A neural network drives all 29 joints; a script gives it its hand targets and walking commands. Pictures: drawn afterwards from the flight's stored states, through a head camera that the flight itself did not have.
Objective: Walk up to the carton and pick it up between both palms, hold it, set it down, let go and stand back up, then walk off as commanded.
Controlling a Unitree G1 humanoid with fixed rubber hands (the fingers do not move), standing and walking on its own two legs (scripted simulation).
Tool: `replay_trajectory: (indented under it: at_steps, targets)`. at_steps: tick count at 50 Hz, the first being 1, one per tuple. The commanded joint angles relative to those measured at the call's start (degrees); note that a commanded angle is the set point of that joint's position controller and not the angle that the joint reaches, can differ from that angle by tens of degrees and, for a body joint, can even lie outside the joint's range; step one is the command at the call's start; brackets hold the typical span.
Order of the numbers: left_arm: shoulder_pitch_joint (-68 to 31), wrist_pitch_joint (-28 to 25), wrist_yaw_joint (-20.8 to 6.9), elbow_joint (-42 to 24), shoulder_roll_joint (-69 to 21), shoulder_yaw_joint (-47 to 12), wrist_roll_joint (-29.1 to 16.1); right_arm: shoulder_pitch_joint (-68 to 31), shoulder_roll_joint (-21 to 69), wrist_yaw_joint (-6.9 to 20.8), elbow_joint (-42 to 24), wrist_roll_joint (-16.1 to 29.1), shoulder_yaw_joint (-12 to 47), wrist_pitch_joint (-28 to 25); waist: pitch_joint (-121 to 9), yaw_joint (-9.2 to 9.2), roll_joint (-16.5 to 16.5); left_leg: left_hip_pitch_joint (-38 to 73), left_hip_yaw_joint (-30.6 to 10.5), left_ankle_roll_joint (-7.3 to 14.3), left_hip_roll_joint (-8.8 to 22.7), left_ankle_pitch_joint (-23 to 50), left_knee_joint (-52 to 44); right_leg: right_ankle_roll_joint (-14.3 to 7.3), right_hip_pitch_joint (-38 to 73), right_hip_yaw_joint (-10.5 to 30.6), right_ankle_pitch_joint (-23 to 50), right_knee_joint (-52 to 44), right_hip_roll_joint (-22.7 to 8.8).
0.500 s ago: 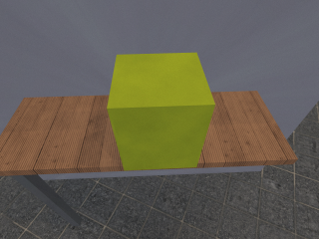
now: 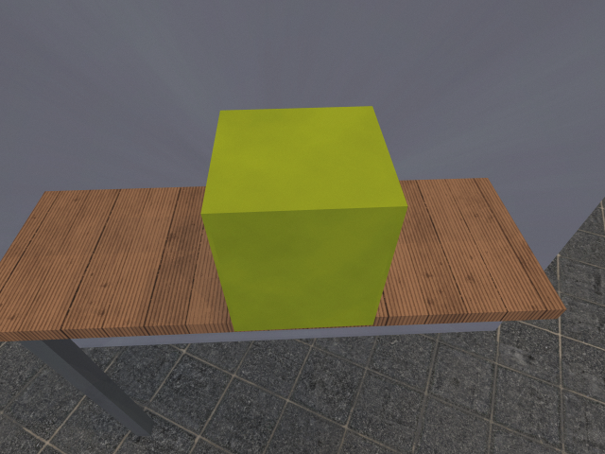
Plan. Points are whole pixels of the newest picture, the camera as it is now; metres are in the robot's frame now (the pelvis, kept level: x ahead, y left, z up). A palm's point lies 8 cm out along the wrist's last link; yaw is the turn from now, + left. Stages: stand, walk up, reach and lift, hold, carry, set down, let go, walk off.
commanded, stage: walk up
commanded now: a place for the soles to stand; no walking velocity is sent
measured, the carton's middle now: (300, 223) +0.43 +0.02 +0.09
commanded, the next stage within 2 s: reach and lift in 0.20 s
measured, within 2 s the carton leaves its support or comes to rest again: neither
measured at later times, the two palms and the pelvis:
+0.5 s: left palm (102, 450) +0.18 +0.27 -0.07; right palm out of the picture +0.13 -0.31 -0.10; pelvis +0.00 -0.01 +0.00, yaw +0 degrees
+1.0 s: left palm out of the picture +0.15 +0.27 -0.03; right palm out of the picture +0.13 -0.28 -0.03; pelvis -0.02 +0.00 +0.01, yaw -1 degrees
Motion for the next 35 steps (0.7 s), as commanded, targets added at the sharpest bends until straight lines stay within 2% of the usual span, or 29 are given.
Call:
replay_trajectory:
  at_steps: [1, 2, 4, 6, 7, 8, 10, 11, 12, 13, 14, 15, 19, 22, 25, 26, 27, 28, 30, 31, 33, 34, 35]
  targets:
    - [-3.93, -1.88, 0.87, -1.08, 11.18, 1.64, 0.44, -3.77, -12.22, -0.61, -0.71, 0.12, -2.51, -0.68, -4.95, 1.14, 3.36, -2.25, -9.97, 3.19, 5.57, 9.17, -9.84, -3.55, 7.16, 4.66, 2.25, -9.27, -5.74]
    - [-4.66, -1.91, 0.88, -1.18, 11.24, 1.71, 0.68, -4.03, -11.99, -0.43, -0.83, 0.18, -2.53, -0.62, -4.96, 0.86, 1.48, -2.06, -10.0, 3.01, 5.46, 9.41, -9.22, -3.72, 6.84, 4.92, 1.5, -9.71, -5.87]
    - [-5.26, -1.82, 0.9, -0.81, 11.2, 1.47, 0.63, -3.61, -11.93, -0.46, -0.56, 0.04, -2.48, -0.64, -4.04, 0.38, 4.27, -1.34, -9.52, 2.79, 5.19, 10.67, -9.09, -3.59, 5.95, 4.99, 2.38, -9.7, -5.9]
    - [-5.22, -2.0, 0.88, -0.85, 11.13, 1.79, 0.66, -4.08, -12.18, -0.55, -1.01, 0.0, -2.41, -0.65, -5.22, 0.74, 2.32, -2.13, -10.4, 2.92, 5.66, 9.54, -9.56, -3.58, 7.78, 4.8, 3.1, -10.13, -5.76]
    - [-4.99, -2.07, 0.93, -1.08, 11.83, 1.89, 0.73, -3.76, -12.36, -0.56, -0.55, 0.01, -2.62, -0.59, -5.27, 0.85, 2.52, -2.03, -9.52, 2.66, 5.06, 10.37, -8.67, -3.74, 7.87, 5.23, 3.91, -10.08, -6.26]
    - [-4.46, -1.95, 1.01, -0.31, 11.52, 1.83, 0.78, -4.31, -12.02, -0.48, -0.34, 0.12, -2.52, -0.66, -5.18, 0.65, 1.39, -0.01, -8.7, 2.72, 4.44, 10.92, -7.56, -4.09, 6.33, 5.87, 4.69, -10.2, -6.5]
    - [-5.49, -1.88, 1.0, -1.06, 11.31, 1.97, 0.82, -3.15, -11.88, -0.45, -0.31, 0.0, -2.47, -0.66, -5.33, 0.33, 2.7, -0.68, -10.03, 3.17, 5.1, 10.35, -8.15, -3.9, 6.63, 4.99, 3.3, -9.56, -6.49]
    - [-24.45, 13.36, 2.81, -14.92, 8.59, 1.17, 1.24, -23.25, -3.39, 2.03, 4.04, -6.8, -12.03, -8.66, 3.66, -0.95, 2.95, -10.88, 4.02, -2.33, 3.27, -14.47, -5.69, -3.37, -3.66, -2.47, -10.07, -0.75, 1.81]
    - [-21.24, 19.0, 4.14, -18.19, 7.32, 0.42, 1.71, -21.58, -7.66, 3.64, 3.63, -7.02, -13.26, -9.16, 4.27, -2.9, 8.16, -19.69, 2.66, 0.01, 6.53, -19.48, -7.07, -3.02, 3.84, -4.83, -7.12, 5.07, 3.95]
    - [-19.89, 20.91, 3.92, -19.01, 5.91, 1.34, 2.9, -20.26, -8.93, 4.32, 2.78, -6.85, -13.59, -8.47, 4.05, -2.67, 6.88, -21.82, 3.12, 0.95, 6.59, -20.08, -6.83, -3.18, 8.54, -3.93, -5.68, 5.47, 3.64]
    - [-19.55, 22.89, 3.61, -21.04, 6.52, 1.54, 3.06, -19.11, -9.94, 4.6, 2.62, -6.46, -14.14, -8.14, 2.59, -2.94, 5.48, -20.86, 3.31, 0.63, 6.5, -17.22, -5.21, -3.43, 9.35, -3.37, -3.33, 5.64, 3.07]
    - [-19.26, 23.94, 3.48, -23.11, 6.6, 1.53, 3.44, -17.22, -9.48, 4.57, 1.06, -5.33, -14.26, -7.97, -0.05, -2.4, 4.54, -17.71, 4.06, 0.11, 5.81, -15.3, -4.56, -3.62, 10.11, -2.07, -2.48, 4.04, 2.24]
    - [-15.08, 26.59, 2.67, -27.44, 6.1, 2.76, 3.13, -13.85, -8.31, 4.17, -3.13, -1.98, -11.95, -7.21, -3.55, -0.36, -0.65, -3.54, 4.74, -1.08, 3.82, -3.22, -4.5, -3.85, 8.71, -1.72, 6.11, -2.57, 1.8]
    - [-10.04, 26.03, 2.12, -29.1, 7.08, 5.86, 4.07, -10.27, -6.65, 3.15, -7.58, 0.09, -8.99, -7.13, -7.74, 1.46, -3.9, 3.4, 5.19, -0.82, 1.98, 7.57, -5.25, -2.48, 12.42, -0.88, 17.63, -5.48, 2.35]
    - [-5.87, 24.9, 1.68, -31.36, 7.71, 8.37, 4.72, -6.77, -5.77, 2.37, -10.08, 1.95, -6.92, -6.38, -9.44, 2.05, -5.21, 8.87, 5.03, -0.94, 0.43, 15.78, -6.77, -0.9, 14.37, 0.03, 27.01, -8.15, 3.02]
    - [-4.91, 24.3, 1.68, -33.84, 7.54, 8.75, 4.56, -6.23, -5.32, 2.3, -12.87, 2.55, -6.84, -6.86, -11.42, 1.91, -4.25, 9.87, 4.58, -1.34, 0.28, 18.43, -7.15, -0.65, 15.87, 0.11, 28.96, -8.51, 3.39]
    - [-4.21, 24.14, 1.63, -33.79, 7.6, 9.2, 4.72, -5.78, -5.5, 2.17, -12.95, 2.69, -6.84, -6.68, -11.26, 1.97, -4.94, 10.36, 4.33, -1.4, 0.03, 19.06, -7.47, -0.47, 15.86, 0.22, 29.25, -8.83, 3.76]
    - [-4.19, 23.82, 1.56, -34.17, 7.44, 8.62, 4.23, -5.46, -4.54, 1.88, -14.68, 3.11, -6.1, -6.75, -11.45, 1.46, -4.02, 10.52, 4.2, -1.64, -0.16, 19.58, -7.5, -0.22, 15.27, 0.22, 30.09, -8.96, 3.69]
    - [-4.28, 23.52, 1.57, -35.26, 5.91, 8.33, 4.63, -4.24, -4.64, 2.27, -13.85, 3.47, -6.0, -6.05, -9.9, 1.26, -2.79, 11.14, 4.23, -1.73, -0.09, 20.35, -9.36, -0.23, 15.66, 0.37, 28.67, -10.39, 4.18]
    - [-2.83, 23.15, 1.49, -34.88, 5.47, 8.41, 4.63, -3.38, -4.05, 2.26, -14.34, 3.52, -5.34, -5.72, -8.97, 1.19, -3.61, 11.4, 4.05, -1.77, -0.01, 20.24, -9.77, -0.15, 15.3, 0.51, 28.84, -11.08, 4.3]
    - [-2.53, 22.71, 1.21, -36.05, 4.11, 7.9, 4.38, -2.73, -3.5, 2.21, -15.87, 3.84, -4.99, -5.21, -8.41, 0.63, -2.92, 11.93, 4.06, -1.82, -0.2, 20.37, -11.09, 0.26, 15.55, 0.59, 28.36, -12.3, 4.61]
    - [-2.42, 21.94, 1.22, -36.41, 4.5, 8.0, 3.9, -2.36, -3.72, 2.02, -16.92, 3.59, -5.4, -4.99, -8.92, 0.51, -4.53, 12.89, 4.31, -1.83, -0.42, 20.64, -11.63, 0.54, 15.62, 0.81, 29.01, -12.71, 4.62]
    - [-1.57, 21.48, 1.4, -38.37, 3.7, 7.69, 3.51, -1.77, -2.63, 2.08, -18.04, 4.05, -5.06, -5.1, -10.26, 1.0, -3.51, 12.9, 4.18, -1.84, -0.2, 21.86, -11.89, 0.43, 16.37, 0.69, 29.09, -12.95, 4.49]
